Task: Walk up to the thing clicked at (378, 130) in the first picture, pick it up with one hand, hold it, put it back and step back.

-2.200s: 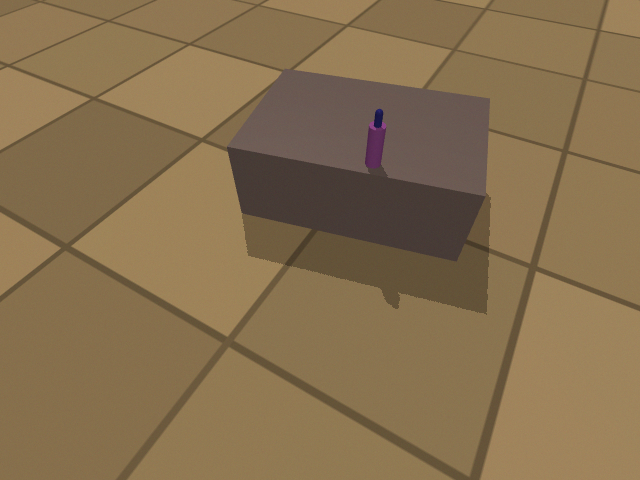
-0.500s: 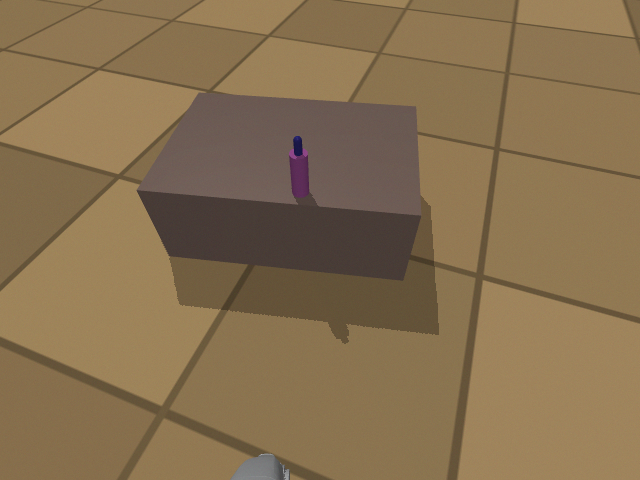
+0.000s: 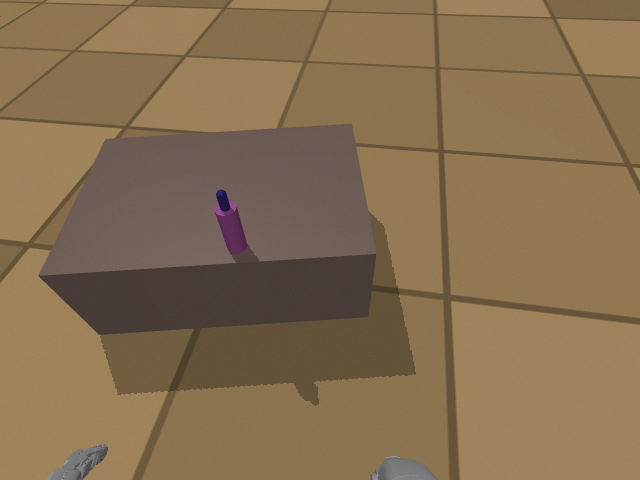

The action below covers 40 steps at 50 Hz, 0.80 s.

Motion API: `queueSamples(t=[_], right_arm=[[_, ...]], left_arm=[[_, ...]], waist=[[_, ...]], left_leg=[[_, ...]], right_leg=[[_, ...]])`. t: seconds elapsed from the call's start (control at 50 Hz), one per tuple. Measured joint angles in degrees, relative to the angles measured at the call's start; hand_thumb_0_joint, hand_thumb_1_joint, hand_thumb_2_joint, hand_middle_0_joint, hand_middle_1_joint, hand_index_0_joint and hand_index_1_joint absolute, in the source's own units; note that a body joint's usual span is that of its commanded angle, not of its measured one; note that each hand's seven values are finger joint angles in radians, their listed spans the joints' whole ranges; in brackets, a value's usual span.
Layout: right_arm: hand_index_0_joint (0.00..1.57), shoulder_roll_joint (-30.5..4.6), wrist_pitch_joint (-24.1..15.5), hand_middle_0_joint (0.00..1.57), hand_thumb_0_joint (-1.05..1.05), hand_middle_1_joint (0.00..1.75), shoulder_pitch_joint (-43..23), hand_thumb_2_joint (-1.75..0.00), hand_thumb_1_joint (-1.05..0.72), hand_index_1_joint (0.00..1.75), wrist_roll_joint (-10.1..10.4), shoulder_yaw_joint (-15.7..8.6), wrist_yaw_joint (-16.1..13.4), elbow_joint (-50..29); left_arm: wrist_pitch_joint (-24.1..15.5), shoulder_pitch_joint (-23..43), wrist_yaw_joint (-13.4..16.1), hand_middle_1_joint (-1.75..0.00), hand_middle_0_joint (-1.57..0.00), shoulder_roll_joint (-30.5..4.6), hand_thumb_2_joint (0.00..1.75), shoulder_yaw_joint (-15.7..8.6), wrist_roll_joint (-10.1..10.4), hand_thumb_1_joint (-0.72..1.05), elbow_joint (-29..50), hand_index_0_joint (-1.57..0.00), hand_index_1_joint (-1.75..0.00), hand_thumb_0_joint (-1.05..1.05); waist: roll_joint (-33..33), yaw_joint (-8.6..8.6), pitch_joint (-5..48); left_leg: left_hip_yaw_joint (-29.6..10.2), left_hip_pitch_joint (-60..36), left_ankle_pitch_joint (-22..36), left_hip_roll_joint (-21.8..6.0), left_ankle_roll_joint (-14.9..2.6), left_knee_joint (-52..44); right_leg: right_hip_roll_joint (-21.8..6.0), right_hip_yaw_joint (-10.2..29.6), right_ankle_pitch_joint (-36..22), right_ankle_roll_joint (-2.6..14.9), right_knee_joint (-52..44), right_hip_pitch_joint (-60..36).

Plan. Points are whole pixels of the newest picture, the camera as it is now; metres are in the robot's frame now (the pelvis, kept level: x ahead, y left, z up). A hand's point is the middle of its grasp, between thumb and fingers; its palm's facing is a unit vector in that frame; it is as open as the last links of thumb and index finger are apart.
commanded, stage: walk up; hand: left
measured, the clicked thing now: (229, 220) +0.78 +0.23 -0.28
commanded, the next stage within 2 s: none
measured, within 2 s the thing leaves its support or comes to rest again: neither
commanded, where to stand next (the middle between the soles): +0.40 +0.03 m, yaw +0 degrees
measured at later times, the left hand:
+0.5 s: hand (114, 422) +0.24 +0.32 -0.14, palm faces -0.10 -0.93 -0.35, open 7.4 cm
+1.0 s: hand (147, 319) +0.40 +0.30 -0.12, palm faces -0.04 -0.91 -0.41, open 7.4 cm
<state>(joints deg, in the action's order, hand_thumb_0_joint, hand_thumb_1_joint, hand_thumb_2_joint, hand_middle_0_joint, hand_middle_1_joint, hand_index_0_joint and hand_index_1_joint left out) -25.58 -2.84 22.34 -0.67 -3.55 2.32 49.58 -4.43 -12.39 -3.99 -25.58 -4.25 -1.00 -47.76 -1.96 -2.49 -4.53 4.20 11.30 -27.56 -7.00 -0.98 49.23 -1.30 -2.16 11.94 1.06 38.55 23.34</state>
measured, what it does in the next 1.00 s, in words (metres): walks ahead: left foot, then right foot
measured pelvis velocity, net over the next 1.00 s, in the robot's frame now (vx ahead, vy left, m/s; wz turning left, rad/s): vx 0.33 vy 0.03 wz -0.01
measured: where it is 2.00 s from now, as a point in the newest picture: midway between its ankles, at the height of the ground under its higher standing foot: (318, 423)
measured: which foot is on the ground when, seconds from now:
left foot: up 0.00-0.30, down 0.32-0.72, up 0.74-1.00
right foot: down 0.00-0.34, up 0.36-0.70, down 0.72-1.00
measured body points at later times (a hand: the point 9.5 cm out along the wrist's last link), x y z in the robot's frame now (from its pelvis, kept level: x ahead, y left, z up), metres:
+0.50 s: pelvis +0.18 +0.04 +0.02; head +0.20 +0.06 +0.46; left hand +0.24 +0.37 -0.11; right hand +0.23 -0.29 -0.07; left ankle +0.22 +0.15 -0.71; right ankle +0.20 -0.10 -0.66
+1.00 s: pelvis +0.33 +0.03 +0.01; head +0.36 +0.02 +0.46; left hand +0.40 +0.35 -0.09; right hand +0.40 -0.29 -0.11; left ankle +0.41 +0.16 -0.70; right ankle +0.35 -0.11 -0.71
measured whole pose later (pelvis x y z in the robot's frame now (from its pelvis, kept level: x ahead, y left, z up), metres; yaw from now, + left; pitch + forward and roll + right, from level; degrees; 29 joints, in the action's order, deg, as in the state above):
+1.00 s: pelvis +0.33 +0.03 +0.01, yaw -1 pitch -2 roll -1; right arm -23.9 -2.3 15.1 -0.1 -2.5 1.7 50.2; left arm -3.3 -14.5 -0.9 -23.3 -1.0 -0.6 -49.3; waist -2.0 1.2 -5.7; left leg 1.6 24.3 -15.1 -3.4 -0.7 41.2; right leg -3.0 -3.4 17.7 -0.3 37.7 17.4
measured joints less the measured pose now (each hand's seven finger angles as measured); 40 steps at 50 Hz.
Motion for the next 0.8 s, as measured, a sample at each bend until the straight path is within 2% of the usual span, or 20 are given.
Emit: queueSamples(t=[0.06, 0.1, 0.18, 0.26, 0.32, 0.34, 0.36, 0.4, 0.46, 0.58, 0.68, 0.7, 0.72, 0.74, 0.8], right_arm=[[0.20, 0.14, 1.05, 0.20, 0.01, 0.30, -2.15, -0.90, -0.91, 0.30, 0.21, 0.39, -0.20, 0.83], [0.20, 0.12, 0.73, 0.20, 0.01, 0.30, -3.26, -0.90, -0.91, 0.30, 0.38, 0.54, 0.01, 0.50], [0.20, 0.41, -0.01, 0.20, 0.01, 0.30, -4.80, -0.90, -0.91, 0.30, 0.02, 0.43, 1.12, -0.62], [0.20, 0.83, -0.18, 0.20, 0.01, 0.30, -5.45, -0.90, -0.91, 0.30, -0.40, 0.00, 1.96, -0.67], [0.20, 0.61, -1.14, 0.20, 0.00, 0.30, -4.97, -0.90, -0.91, 0.30, -0.68, -0.45, 2.14, -0.97], [0.20, 0.60, -1.72, 0.20, 0.00, 0.30, -4.99, -0.90, -0.91, 0.30, -0.87, -0.71, 1.90, -1.14], [0.20, 0.65, -2.18, 0.20, 0.00, 0.30, -5.08, -0.90, -0.91, 0.30, -1.08, -0.90, 1.55, -1.43], [0.21, 0.91, -2.50, 0.20, 0.00, 0.30, -5.07, -0.90, -0.91, 0.30, -0.40, -0.84, 1.16, -1.92], [0.21, 2.06, -2.45, 0.20, 0.00, 0.30, -4.37, -0.90, -0.91, 0.30, 0.11, -0.02, 0.57, -2.01], [0.21, 1.71, -2.06, 0.20, 0.00, 0.30, -1.52, -0.90, -0.91, 0.30, -0.08, 0.75, 0.51, -1.66], [0.21, 0.39, -0.87, 0.21, 0.00, 0.30, 0.24, -0.90, -0.90, 0.30, 0.18, 0.63, 0.72, -1.40], [0.21, 0.24, -0.52, 0.21, 0.01, 0.30, 0.60, -0.90, -0.90, 0.30, 0.25, 0.66, 0.67, -1.44], [0.21, 0.12, -0.23, 0.21, 0.01, 0.30, 0.83, -0.90, -0.90, 0.30, 0.37, 0.69, 0.50, -1.42], [0.21, 0.14, 0.18, 0.20, 0.01, 0.30, 0.42, -0.90, -0.90, 0.30, 0.46, 0.70, 0.19, -1.10], [0.20, 0.63, 1.42, 0.20, 0.01, 0.30, -1.68, -0.90, -0.91, 0.30, 0.55, 1.03, -0.53, -0.02]], left_arm=[[-0.13, -0.66, 0.64, -0.30, -0.21, 1.43, 0.89, 0.85, 0.90, 0.90, 0.41, -0.20, -0.30, 0.00], [-0.09, -1.71, 0.89, -0.30, -0.21, 2.37, 0.89, 1.49, 1.06, 0.90, 0.41, -0.20, -0.30, 0.00], [-0.10, -4.33, 0.88, -0.30, -0.21, 2.79, 0.89, 2.05, 0.56, 0.90, 0.18, -0.20, -0.30, 0.00], [0.15, -6.58, 0.77, -0.30, -0.21, 1.92, 0.89, 2.00, 0.22, 0.90, -0.30, -0.20, -0.30, 0.00], [0.80, -8.10, 0.84, -0.30, -0.21, 0.88, 0.89, 1.97, 0.03, 0.90, -0.92, -0.20, -0.30, 0.00], [1.06, -8.47, 1.02, -0.30, -0.21, 0.50, 0.89, 1.88, -0.05, 0.90, -1.25, -0.20, -0.30, 0.00], [1.47, -8.45, 1.32, -0.30, -0.21, 0.44, 0.89, 1.78, 0.06, 0.90, -1.94, -0.20, -0.30, 0.00], [2.30, -7.76, 1.90, -0.30, -0.21, 0.52, 0.89, 2.08, 0.10, 0.90, -3.51, -0.20, -0.30, 0.00], [2.13, -6.47, 1.88, -0.30, -0.21, -0.10, 0.89, 2.16, 0.44, 0.90, -4.42, -0.20, -0.30, 0.01], [1.87, -3.67, 0.51, -0.30, -0.21, 0.35, 0.89, 1.48, 0.30, 0.90, -3.37, -0.20, -0.30, 0.01], [1.30, -1.86, 0.13, -0.30, -0.21, 1.08, 0.89, 1.05, 0.26, 0.90, -2.49, -0.20, -0.30, 0.00], [0.87, -1.88, 0.26, -0.30, -0.21, 0.94, 0.89, 0.99, 0.21, 0.90, -2.21, -0.20, -0.30, 0.00], [0.36, -1.74, 0.55, -0.30, -0.21, 0.88, 0.89, 0.78, 0.08, 0.90, -1.94, -0.20, -0.30, 0.00], [-0.08, -1.39, 1.01, -0.30, -0.21, 1.15, 0.89, 0.55, -0.04, 0.90, -1.66, -0.20, -0.30, 0.00], [-0.49, -1.00, 1.61, -0.30, -0.21, 2.12, 0.89, 1.19, 0.56, 0.90, -0.87, -0.20, -0.30, 0.00]], waist=[[-1.08, 1.25, -0.18], [-1.78, 1.86, 0.06], [-1.71, 3.00, 0.61], [-0.38, 4.13, 1.09], [1.20, 4.22, 1.85], [2.44, 3.99, 1.81], [3.33, 3.73, 1.70], [3.74, 2.83, 1.46], [5.20, 2.08, 0.77], [4.24, 0.76, -0.12], [1.84, -0.19, 0.08], [1.46, -0.20, 0.36], [0.85, -0.02, 0.45], [-0.02, 0.21, 0.08], [-0.91, 1.25, -0.43]], left_leg=[[-3.36, 7.38, 1.16, 2.48, -0.73, 13.67], [-3.40, 11.30, 3.38, 2.54, -0.81, 13.99], [-3.01, 16.11, 6.22, 1.70, -0.10, 5.40], [-2.42, 16.56, 10.07, 1.42, 0.30, -4.56], [-1.12, 12.86, 13.07, 2.52, 0.01, -12.12], [-0.30, 12.26, 15.28, 3.49, 0.00, -12.00], [0.49, 12.27, 14.38, 4.07, -0.03, -10.32], [0.99, 11.32, 12.00, 4.15, -0.59, -8.99], [1.86, 7.22, 11.64, 4.50, -0.72, -12.48], [1.75, 1.08, 10.67, 4.50, -0.65, -17.59], [1.09, -1.22, 6.23, 3.72, 0.78, -15.43], [0.86, -1.10, 4.45, 3.41, 1.06, -13.43], [0.41, -0.28, 2.52, 2.79, 0.65, -10.02], [-0.98, 1.34, 1.25, 2.48, -0.04, -4.77], [-4.28, 7.71, -0.92, 4.84, -0.97, 9.59]], right_leg=[[0.67, 0.04, 2.56, 0.54, 0.13, -2.42], [0.94, 0.07, 2.64, 0.56, -2.16, -4.64], [1.12, 0.43, 3.56, 0.63, -5.02, -7.67], [0.68, 0.56, 6.27, -0.04, -5.26, -10.08], [-0.55, 0.93, 10.64, -0.78, -1.62, -10.62], [-1.65, 1.63, 12.70, 0.03, 1.95, -9.75], [-1.78, 3.17, 13.97, 0.62, 7.43, -7.86], [-0.08, 4.74, 15.17, 1.30, 18.48, -3.29], [-0.23, 3.94, 11.68, 1.26, 23.79, 2.04], [-3.05, 0.68, 7.51, -0.24, 11.14, 5.45], [-2.31, -0.40, 1.55, 0.10, -1.13, 1.55], [-1.63, -0.72, 0.87, 0.32, -3.50, -0.30], [-0.83, -0.87, -1.70, 0.29, -4.41, -1.35], [-0.24, -1.33, -1.14, 0.09, -2.63, -1.32], [-0.25, -1.63, 2.13, 0.33, -0.59, -2.45]])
